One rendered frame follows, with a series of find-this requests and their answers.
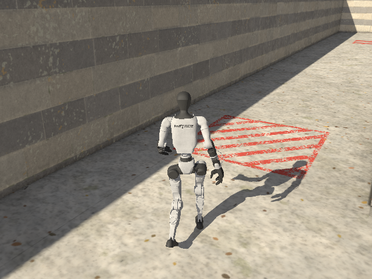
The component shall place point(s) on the robot left hand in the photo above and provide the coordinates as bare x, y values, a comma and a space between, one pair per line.
167, 149

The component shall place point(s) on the robot right hand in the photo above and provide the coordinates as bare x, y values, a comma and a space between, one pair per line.
220, 173

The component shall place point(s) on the humanoid robot head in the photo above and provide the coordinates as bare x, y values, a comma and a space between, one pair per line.
184, 101

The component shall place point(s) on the robot right forearm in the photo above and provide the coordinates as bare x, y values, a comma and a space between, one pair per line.
214, 157

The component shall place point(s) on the robot left forearm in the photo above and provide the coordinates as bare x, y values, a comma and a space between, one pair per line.
160, 149

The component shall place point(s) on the robot right upper arm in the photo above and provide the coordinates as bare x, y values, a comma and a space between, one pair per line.
205, 131

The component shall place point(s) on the robot left upper arm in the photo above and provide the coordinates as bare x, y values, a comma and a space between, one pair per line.
163, 131

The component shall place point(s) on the robot torso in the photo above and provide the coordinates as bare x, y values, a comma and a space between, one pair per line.
185, 135

